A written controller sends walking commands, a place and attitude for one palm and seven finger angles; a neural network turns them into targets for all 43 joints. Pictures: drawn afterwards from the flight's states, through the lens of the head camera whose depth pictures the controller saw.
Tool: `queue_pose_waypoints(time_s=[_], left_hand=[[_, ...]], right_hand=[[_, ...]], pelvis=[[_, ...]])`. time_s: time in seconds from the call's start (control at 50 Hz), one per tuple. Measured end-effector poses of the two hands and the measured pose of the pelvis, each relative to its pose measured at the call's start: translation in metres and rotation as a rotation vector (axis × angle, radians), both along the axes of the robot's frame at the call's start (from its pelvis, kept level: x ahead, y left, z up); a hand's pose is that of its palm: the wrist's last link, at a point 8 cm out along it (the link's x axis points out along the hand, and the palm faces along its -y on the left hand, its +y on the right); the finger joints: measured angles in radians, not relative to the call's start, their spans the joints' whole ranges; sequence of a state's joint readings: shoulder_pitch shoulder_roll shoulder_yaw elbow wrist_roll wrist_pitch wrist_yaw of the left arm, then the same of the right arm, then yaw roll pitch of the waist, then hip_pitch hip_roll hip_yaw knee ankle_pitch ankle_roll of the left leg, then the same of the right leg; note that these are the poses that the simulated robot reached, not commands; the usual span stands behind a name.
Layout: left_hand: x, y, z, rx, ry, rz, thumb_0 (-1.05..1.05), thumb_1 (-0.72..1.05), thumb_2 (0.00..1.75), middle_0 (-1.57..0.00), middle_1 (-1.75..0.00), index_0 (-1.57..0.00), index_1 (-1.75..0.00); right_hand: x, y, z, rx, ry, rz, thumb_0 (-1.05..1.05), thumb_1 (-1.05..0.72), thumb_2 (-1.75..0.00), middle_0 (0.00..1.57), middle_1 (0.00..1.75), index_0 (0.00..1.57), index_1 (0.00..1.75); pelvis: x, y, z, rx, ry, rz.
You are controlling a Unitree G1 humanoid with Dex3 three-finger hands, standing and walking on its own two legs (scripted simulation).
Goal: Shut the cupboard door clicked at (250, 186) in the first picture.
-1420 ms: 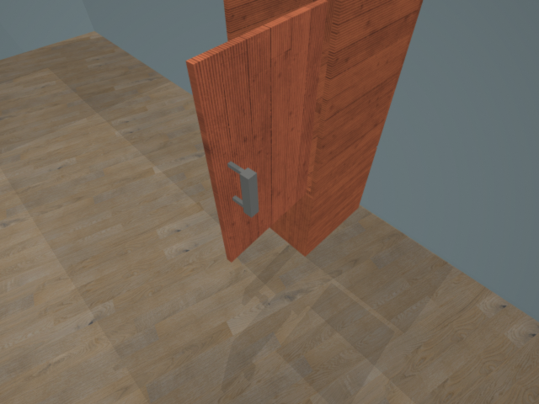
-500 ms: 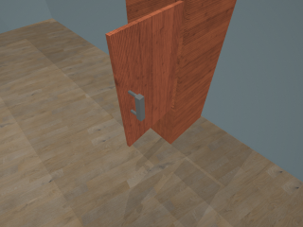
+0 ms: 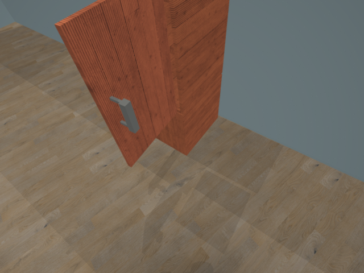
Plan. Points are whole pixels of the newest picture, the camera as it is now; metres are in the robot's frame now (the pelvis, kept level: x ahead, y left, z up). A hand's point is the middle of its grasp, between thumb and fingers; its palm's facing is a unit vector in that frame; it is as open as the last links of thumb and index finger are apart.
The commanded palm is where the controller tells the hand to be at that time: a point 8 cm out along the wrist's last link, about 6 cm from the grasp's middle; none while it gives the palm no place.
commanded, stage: walk around to get in front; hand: left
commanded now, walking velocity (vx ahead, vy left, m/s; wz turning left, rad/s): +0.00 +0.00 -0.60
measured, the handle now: (124, 114) +0.55 +0.24 -0.03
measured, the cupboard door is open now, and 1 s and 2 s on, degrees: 94 94 94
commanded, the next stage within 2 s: none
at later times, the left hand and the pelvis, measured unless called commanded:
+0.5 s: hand out of the picture +0.08 +0.20 -0.15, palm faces -0.17 -0.96 -0.25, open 7.4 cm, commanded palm none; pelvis +0.00 +0.01 +0.02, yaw -16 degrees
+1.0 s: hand (155, 240) +0.21 +0.10 -0.14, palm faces -0.56 -0.78 -0.29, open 7.4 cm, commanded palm none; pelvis +0.00 -0.01 +0.01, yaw -36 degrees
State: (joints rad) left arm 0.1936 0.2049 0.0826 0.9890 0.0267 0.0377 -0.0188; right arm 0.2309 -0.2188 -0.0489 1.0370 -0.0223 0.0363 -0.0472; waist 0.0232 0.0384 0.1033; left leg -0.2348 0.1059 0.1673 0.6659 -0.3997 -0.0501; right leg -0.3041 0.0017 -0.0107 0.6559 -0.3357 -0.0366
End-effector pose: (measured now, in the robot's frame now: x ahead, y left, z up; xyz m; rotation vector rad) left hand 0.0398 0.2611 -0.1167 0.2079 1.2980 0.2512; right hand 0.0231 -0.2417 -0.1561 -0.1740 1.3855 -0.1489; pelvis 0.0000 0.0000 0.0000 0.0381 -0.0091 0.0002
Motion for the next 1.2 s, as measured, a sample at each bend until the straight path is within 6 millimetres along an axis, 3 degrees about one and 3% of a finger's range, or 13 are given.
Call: queue_pose_waypoints(time_s=[0.14, 0.24, 0.36, 0.46, 0.54, 0.62, 0.7, 0.78, 0.94, 1.04, 1.2], left_hand=[[0.001, -0.023, 0.012, 0.015, 0.037, -0.053, 0.0, 0.91, 0.89, -0.2, -0.3, -0.2, -0.3], [0.006, -0.033, 0.016, -0.003, 0.055, -0.103, 0.0, 0.9, 0.89, -0.2, -0.3, -0.2, -0.3], [0.018, -0.033, 0.012, -0.026, 0.048, -0.15, 0.0, 0.9, 0.89, -0.21, -0.3, -0.2, -0.3], [0.033, -0.02, 0.004, -0.04, 0.053, -0.202, 0.0, 0.9, 0.89, -0.21, -0.3, -0.2, -0.3], [0.055, -0.004, -0.011, -0.053, 0.05, -0.249, 0.0, 0.9, 0.89, -0.21, -0.3, -0.2, -0.3], [0.087, 0.002, -0.009, -0.058, 0.023, -0.317, 0.0, 0.91, 0.89, -0.2, -0.3, -0.2, -0.3], [0.117, -0.003, -0.002, -0.058, -0.005, -0.385, 0.0, 0.91, 0.89, -0.2, -0.3, -0.2, -0.3], [0.144, -0.025, 0.0, -0.054, -0.007, -0.486, 0.0, 0.91, 0.9, -0.2, -0.3, -0.2, -0.3], [0.188, -0.099, 0.001, -0.027, -0.09, -0.687, 0.0, 0.91, 0.9, -0.2, -0.3, -0.2, -0.3], [0.192, -0.124, 0.007, -0.033, -0.086, -0.741, 0.0, 0.91, 0.89, -0.2, -0.3, -0.2, -0.3], [0.207, -0.14, -0.006, -0.089, -0.047, -0.825, 0.0, 0.9, 0.89, -0.2, -0.3, -0.2, -0.3]], right_hand=[[0.028, -0.032, 0.021, -0.016, -0.092, -0.056, 0.01, -0.91, -0.9, 0.2, 0.3, 0.2, 0.3], [0.052, -0.043, 0.036, -0.036, -0.196, -0.095, 0.01, -0.91, -0.9, 0.2, 0.3, 0.2, 0.3], [0.067, -0.041, 0.049, -0.057, -0.264, -0.125, 0.01, -0.91, -0.9, 0.2, 0.3, 0.2, 0.3], [0.067, -0.029, 0.057, -0.076, -0.298, -0.164, 0.01, -0.91, -0.9, 0.2, 0.3, 0.2, 0.3], [0.052, -0.018, 0.056, -0.117, -0.318, -0.205, 0.01, -0.91, -0.9, 0.2, 0.3, 0.2, 0.3], [0.014, -0.005, 0.06, -0.138, -0.234, -0.23, 0.01, -0.91, -0.9, 0.2, 0.3, 0.2, 0.3], [-0.025, 0.002, 0.061, -0.137, -0.151, -0.291, 0.01, -0.9, -0.9, 0.2, 0.3, 0.2, 0.3], [-0.064, 0.003, 0.054, -0.125, -0.104, -0.389, 0.01, -0.9, -0.9, 0.2, 0.3, 0.21, 0.3], [-0.139, -0.013, 0.02, -0.089, -0.017, -0.594, 0.01, -0.9, -0.9, 0.2, 0.3, 0.2, 0.3], [-0.144, -0.018, 0.032, -0.099, -0.038, -0.66, 0.01, -0.91, -0.9, 0.2, 0.3, 0.2, 0.3], [-0.117, -0.013, 0.046, -0.143, -0.154, -0.736, 0.01, -0.91, -0.9, 0.2, 0.3, 0.2, 0.3]], pelvis=[[-0.005, -0.018, 0.015, 0.01, 0.019, -0.068], [-0.003, -0.02, 0.022, 0.014, 0.034, -0.13], [-0.001, -0.014, 0.023, 0.006, 0.04, -0.193], [0.001, 0.0, 0.021, -0.004, 0.053, -0.253], [0.006, 0.016, 0.012, -0.042, 0.069, -0.289], [0.006, 0.021, 0.017, -0.043, 0.056, -0.338], [0.007, 0.02, 0.022, -0.062, 0.061, -0.393], [0.007, 0.014, 0.02, -0.065, 0.059, -0.462], [0.003, -0.011, 0.001, -0.037, 0.046, -0.584], [0.003, -0.015, 0.012, -0.017, 0.038, -0.645], [0.019, -0.008, 0.012, -0.018, 0.048, -0.745]])
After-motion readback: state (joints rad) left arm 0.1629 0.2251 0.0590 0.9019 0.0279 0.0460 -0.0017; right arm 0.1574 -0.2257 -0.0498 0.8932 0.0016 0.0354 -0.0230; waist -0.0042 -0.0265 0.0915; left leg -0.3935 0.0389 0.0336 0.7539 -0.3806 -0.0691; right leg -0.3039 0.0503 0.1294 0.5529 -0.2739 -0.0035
